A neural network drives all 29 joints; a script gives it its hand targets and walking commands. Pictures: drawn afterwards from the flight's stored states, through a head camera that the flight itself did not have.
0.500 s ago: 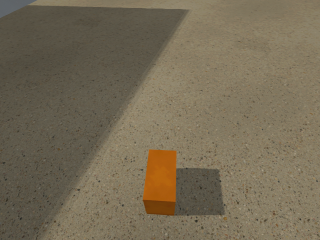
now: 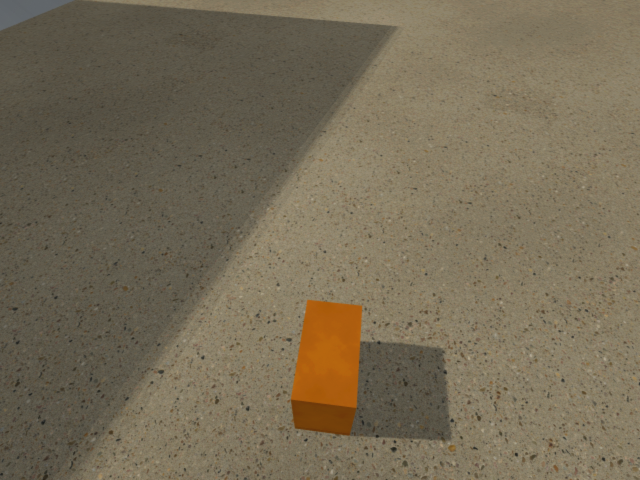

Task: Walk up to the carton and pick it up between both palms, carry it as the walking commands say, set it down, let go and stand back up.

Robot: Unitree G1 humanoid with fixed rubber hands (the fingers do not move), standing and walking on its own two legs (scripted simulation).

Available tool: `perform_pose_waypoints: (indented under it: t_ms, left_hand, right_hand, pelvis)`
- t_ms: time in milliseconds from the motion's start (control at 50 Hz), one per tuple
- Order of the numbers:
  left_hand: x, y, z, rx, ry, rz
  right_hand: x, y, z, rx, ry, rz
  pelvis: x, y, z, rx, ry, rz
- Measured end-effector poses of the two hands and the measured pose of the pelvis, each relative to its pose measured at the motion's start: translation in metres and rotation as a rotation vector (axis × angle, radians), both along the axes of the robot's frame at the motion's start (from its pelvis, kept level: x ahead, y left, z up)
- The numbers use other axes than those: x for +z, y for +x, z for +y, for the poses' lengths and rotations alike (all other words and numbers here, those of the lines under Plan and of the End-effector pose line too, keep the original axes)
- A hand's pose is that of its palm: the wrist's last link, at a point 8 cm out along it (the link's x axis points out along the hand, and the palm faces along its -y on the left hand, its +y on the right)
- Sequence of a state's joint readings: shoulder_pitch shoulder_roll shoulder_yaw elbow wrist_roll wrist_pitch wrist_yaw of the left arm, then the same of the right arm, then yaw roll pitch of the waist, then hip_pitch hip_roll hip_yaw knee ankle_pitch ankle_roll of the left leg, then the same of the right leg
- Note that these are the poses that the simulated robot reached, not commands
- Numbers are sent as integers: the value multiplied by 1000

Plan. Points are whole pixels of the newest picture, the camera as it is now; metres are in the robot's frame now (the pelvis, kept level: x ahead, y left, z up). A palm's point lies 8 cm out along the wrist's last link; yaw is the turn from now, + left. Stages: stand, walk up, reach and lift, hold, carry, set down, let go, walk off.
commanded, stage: walk up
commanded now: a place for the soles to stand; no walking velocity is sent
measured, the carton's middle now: (328, 367) +0.52 -0.01 -0.64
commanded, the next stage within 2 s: reach and lift in 2.00 s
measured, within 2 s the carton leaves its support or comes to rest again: neither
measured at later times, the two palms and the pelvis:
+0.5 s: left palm out of the picture +0.05 +0.26 -0.13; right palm out of the picture +0.03 -0.24 -0.13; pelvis +0.02 +0.01 +0.00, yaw +0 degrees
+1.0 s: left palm out of the picture +0.11 +0.26 -0.13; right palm out of the picture +0.10 -0.25 -0.14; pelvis +0.06 +0.01 -0.01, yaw -3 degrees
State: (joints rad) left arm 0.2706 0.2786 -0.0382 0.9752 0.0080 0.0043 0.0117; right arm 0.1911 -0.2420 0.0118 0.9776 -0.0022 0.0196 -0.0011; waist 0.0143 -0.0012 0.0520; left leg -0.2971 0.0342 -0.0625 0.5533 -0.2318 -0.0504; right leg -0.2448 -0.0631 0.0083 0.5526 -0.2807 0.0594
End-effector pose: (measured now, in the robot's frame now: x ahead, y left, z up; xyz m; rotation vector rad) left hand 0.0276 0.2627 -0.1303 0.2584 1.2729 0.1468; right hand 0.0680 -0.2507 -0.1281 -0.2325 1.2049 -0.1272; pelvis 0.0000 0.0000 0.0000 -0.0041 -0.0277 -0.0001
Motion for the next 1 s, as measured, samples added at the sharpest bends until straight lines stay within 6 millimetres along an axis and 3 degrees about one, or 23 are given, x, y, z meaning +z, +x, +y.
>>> perform_pose_waypoints:
  t_ms: [120,280,420,520,620,740,900,1000]
  left_hand:
    - [3,-1,-5,4,2,0]
    - [2,15,-9,-15,-10,-39]
    - [2,16,-6,-20,-26,-26]
    - [-4,20,-2,-21,-25,-3]
    - [-5,33,-6,-30,-29,9]
    - [-5,51,-8,-35,-19,10]
    - [-4,75,-4,-54,4,-22]
    - [-4,83,-2,-68,1,-26]
  right_hand:
    - [-2,4,-9,9,-7,-9]
    - [-1,-6,-10,11,-20,-1]
    - [0,-32,0,-17,-9,61]
    - [-4,-37,9,-43,-3,97]
    - [-5,-28,13,-53,7,116]
    - [-7,-3,9,-38,-8,96]
    - [-10,28,-2,-31,-30,44]
    - [-8,34,-2,-30,-37,28]
  pelvis:
    - [0,0,-3,-1,0,-6]
    - [0,-4,-3,4,1,-10]
    - [2,12,3,1,-4,11]
    - [-1,26,7,-3,-3,3]
    - [-1,42,6,-9,0,15]
    - [-3,55,5,-18,0,17]
    - [-7,64,5,-34,5,8]
    - [-8,65,7,-47,10,7]
